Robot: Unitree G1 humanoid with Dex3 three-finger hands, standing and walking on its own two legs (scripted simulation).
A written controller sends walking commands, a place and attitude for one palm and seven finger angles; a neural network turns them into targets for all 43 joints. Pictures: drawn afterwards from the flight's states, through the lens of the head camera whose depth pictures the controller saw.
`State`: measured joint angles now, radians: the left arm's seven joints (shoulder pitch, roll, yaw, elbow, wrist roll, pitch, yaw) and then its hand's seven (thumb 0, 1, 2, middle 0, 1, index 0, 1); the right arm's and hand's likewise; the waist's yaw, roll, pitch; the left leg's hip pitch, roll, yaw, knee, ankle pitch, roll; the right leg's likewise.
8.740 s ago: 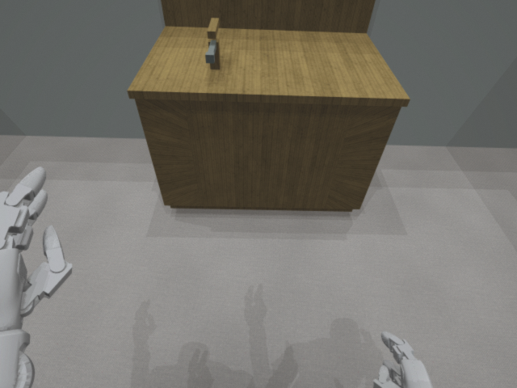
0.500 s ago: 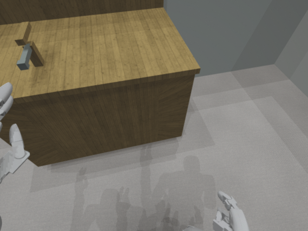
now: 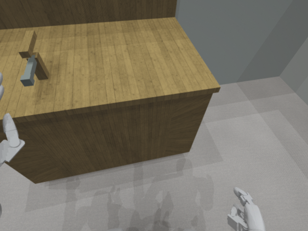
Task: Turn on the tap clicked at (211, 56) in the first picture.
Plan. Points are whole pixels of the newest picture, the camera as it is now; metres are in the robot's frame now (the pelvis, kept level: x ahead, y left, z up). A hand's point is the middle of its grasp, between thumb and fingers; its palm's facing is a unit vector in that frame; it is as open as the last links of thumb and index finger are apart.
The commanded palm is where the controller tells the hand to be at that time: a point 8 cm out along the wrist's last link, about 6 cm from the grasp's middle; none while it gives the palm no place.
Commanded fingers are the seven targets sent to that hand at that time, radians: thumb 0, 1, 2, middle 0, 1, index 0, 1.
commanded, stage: take the last steps up to it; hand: left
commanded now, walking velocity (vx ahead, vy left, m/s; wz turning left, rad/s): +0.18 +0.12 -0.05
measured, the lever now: (27, 80) +0.53 +0.45 +0.04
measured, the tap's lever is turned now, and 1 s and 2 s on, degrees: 0 0 0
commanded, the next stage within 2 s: come to a stop and stand still in 0.22 s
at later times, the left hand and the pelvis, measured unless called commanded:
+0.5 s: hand (30, 120) +0.28 +0.26 +0.18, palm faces +0.35 -0.82 -0.45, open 7.4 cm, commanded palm +0.22 +0.31 +0.19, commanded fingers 0.00 0.90 0.90 -0.20 -0.30 -0.20 -0.30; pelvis +0.06 +0.03 +0.01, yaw +0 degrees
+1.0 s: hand (21, 137) +0.24 +0.26 +0.18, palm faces +0.36 -0.84 -0.41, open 7.4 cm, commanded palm +0.20 +0.30 +0.19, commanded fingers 0.00 0.90 0.90 -0.20 -0.30 -0.20 -0.30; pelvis +0.03 +0.03 +0.01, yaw -2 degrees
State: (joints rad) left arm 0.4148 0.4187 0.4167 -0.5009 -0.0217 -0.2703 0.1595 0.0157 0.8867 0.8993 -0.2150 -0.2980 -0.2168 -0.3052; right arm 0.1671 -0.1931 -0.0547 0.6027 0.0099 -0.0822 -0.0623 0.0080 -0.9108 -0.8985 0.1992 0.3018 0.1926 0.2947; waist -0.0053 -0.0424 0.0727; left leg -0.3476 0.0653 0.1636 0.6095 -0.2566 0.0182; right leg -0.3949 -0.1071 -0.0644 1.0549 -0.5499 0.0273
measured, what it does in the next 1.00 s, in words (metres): steps on the spot: right foot, then left foot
